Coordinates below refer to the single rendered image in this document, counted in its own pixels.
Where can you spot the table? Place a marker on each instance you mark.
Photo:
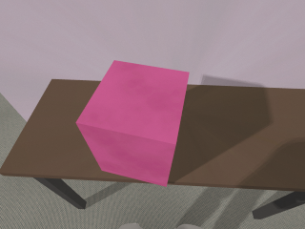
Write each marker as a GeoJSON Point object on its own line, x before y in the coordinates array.
{"type": "Point", "coordinates": [229, 137]}

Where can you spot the carton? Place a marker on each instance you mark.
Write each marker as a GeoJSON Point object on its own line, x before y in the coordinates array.
{"type": "Point", "coordinates": [132, 120]}

